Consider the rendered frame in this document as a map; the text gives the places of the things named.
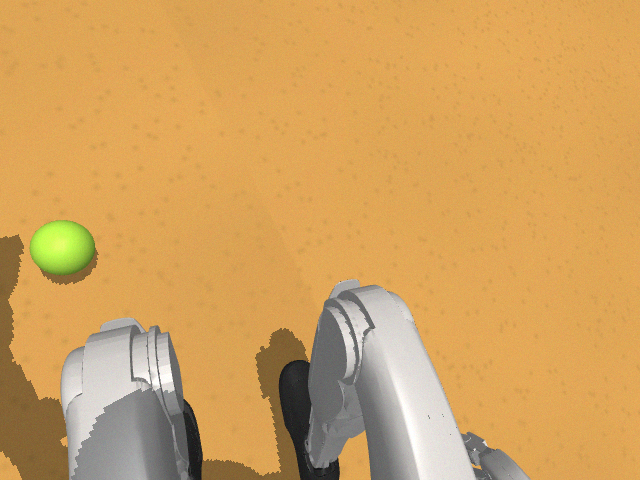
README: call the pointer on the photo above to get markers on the right robot hand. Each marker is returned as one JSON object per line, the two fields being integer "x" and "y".
{"x": 495, "y": 464}

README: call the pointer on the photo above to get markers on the ball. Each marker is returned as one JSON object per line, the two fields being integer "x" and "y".
{"x": 62, "y": 247}

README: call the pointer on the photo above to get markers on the left robot foot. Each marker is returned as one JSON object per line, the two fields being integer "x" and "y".
{"x": 194, "y": 443}

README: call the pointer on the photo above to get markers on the right robot foot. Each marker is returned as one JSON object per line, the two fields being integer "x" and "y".
{"x": 296, "y": 406}

